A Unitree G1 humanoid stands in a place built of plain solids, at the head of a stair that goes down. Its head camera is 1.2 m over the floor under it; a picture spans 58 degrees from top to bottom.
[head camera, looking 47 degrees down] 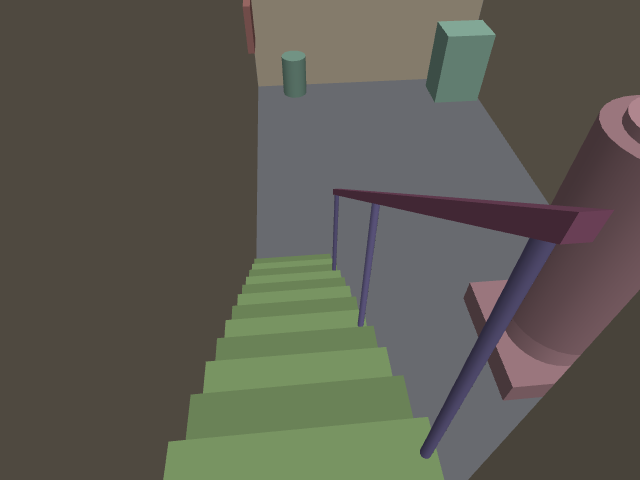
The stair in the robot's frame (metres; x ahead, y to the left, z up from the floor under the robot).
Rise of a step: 0.19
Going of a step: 0.23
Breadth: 0.81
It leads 5 degrees to the left of straight ahead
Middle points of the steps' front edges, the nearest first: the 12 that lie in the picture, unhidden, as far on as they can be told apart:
0.49 0.06 -0.18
0.72 0.08 -0.37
0.95 0.10 -0.56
1.17 0.12 -0.75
1.40 0.14 -0.94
1.63 0.16 -1.13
1.86 0.19 -1.33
2.09 0.21 -1.52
2.32 0.23 -1.71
2.55 0.25 -1.90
2.78 0.27 -2.09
3.01 0.29 -2.28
